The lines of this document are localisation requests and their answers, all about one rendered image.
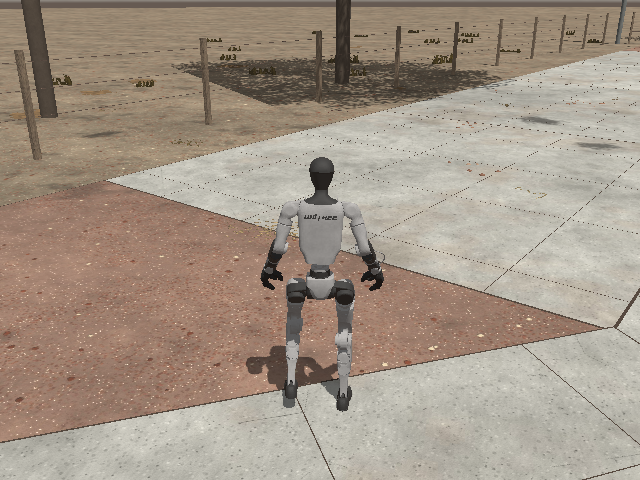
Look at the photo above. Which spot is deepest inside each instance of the left robot hand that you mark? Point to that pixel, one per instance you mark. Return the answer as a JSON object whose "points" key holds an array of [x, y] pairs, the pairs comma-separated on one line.
{"points": [[265, 276]]}

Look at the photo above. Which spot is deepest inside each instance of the robot right upper arm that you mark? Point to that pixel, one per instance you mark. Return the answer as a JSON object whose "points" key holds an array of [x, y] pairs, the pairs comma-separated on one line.
{"points": [[352, 211]]}

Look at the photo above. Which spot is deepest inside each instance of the humanoid robot head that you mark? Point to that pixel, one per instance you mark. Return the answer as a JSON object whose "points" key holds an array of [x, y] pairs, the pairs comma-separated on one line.
{"points": [[321, 173]]}

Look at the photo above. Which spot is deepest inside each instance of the robot left forearm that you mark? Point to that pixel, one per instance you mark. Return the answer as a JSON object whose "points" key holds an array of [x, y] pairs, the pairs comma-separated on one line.
{"points": [[272, 260]]}

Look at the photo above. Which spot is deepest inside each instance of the right robot foot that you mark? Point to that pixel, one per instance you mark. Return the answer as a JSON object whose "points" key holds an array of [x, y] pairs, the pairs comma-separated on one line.
{"points": [[343, 403]]}

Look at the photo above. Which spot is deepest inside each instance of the robot left upper arm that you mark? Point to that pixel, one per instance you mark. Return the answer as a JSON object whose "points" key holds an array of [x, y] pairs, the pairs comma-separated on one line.
{"points": [[289, 210]]}

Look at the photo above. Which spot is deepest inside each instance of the robot right forearm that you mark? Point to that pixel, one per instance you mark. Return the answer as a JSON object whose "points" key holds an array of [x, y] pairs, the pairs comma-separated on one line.
{"points": [[371, 261]]}

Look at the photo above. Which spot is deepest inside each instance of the right robot hand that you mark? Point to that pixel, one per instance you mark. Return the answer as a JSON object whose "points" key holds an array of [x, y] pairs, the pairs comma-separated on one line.
{"points": [[378, 277]]}

